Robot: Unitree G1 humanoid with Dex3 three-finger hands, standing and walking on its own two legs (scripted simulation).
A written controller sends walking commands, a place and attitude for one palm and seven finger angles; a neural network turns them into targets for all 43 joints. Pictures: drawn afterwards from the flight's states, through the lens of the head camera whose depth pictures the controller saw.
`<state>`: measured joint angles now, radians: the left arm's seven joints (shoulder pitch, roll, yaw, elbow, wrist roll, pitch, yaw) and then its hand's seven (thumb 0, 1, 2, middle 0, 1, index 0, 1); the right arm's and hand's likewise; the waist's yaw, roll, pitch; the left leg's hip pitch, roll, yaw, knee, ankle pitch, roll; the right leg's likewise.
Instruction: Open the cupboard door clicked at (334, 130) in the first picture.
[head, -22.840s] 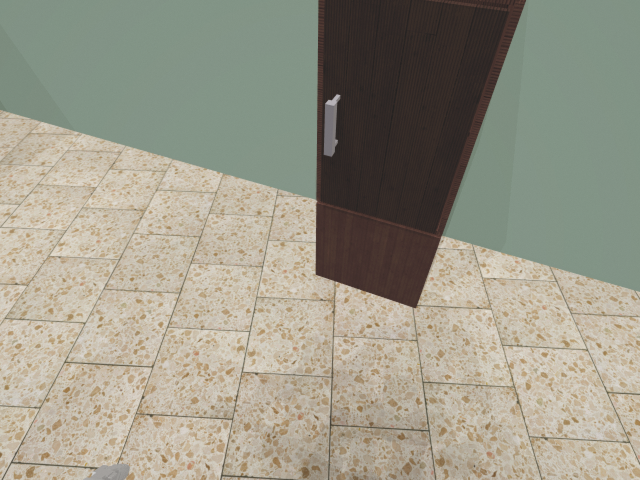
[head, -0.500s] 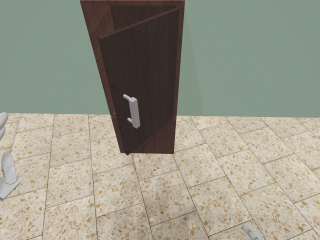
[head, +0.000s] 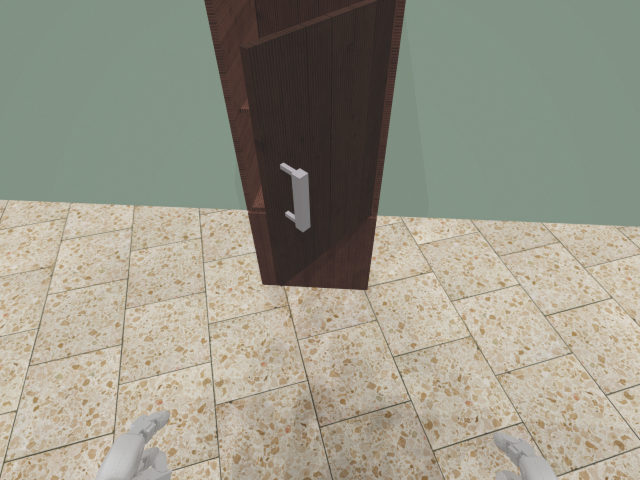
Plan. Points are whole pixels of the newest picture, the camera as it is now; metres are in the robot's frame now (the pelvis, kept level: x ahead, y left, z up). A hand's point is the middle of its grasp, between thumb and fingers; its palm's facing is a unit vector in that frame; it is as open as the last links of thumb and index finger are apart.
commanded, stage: let the arm hang, fingers relaxed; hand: left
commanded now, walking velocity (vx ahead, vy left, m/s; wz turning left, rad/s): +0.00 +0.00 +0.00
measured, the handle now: (294, 197) +0.65 +0.08 -0.05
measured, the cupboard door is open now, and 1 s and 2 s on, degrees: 50 50 50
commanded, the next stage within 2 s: look to check the result in 0.88 s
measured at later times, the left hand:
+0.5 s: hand out of the picture -0.06 +0.21 -0.16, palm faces +0.03 -0.97 -0.23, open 7.3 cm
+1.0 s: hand out of the picture +0.00 +0.17 -0.16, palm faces +0.03 -0.98 -0.19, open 7.3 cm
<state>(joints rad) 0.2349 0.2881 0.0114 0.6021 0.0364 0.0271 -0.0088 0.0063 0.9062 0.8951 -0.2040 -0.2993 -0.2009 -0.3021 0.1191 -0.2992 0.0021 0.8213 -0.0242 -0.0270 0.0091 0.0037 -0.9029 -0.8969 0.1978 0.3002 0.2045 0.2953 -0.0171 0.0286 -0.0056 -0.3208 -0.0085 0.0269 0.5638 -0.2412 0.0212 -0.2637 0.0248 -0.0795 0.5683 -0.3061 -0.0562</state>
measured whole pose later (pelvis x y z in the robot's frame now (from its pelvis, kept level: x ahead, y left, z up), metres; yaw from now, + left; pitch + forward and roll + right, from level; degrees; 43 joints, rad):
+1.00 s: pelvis +0.01 +0.01 +0.01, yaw +0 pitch -1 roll +0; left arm 0.28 0.14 0.00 1.15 0.01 -0.01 0.04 0.00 0.92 0.90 -0.20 -0.30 -0.20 -0.30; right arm 0.29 -0.13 0.00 1.15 -0.02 0.00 -0.03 0.00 -0.91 -0.90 0.20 0.30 0.20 0.29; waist -0.01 0.00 0.03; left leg -0.21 -0.02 0.02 0.40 -0.17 0.03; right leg -0.15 0.02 -0.08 0.40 -0.24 -0.04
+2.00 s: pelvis +0.03 -0.01 +0.00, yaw -7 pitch +0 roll +0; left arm 0.24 0.19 0.08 1.07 0.02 0.05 0.02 0.00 0.91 0.90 -0.20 -0.30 -0.20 -0.30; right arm 0.24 -0.16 -0.05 1.07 -0.02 0.03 -0.06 0.00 -0.91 -0.90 0.20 0.30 0.20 0.29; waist 0.00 -0.02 0.07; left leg -0.26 0.06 0.13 0.57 -0.32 0.00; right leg -0.23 0.09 0.03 0.55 -0.32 -0.07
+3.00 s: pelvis +0.04 -0.07 +0.00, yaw -44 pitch +2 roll -1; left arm 0.14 0.27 0.08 0.91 0.02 0.05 -0.04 0.00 0.91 0.90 -0.20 -0.30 -0.20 -0.30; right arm 0.26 -0.21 -0.04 0.91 -0.03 0.01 -0.03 0.00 -0.90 -0.90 0.20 0.30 0.21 0.30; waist -0.01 0.01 0.11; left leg -0.22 0.15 0.18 0.56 -0.35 -0.05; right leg -0.38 -0.02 -0.07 0.73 -0.39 0.03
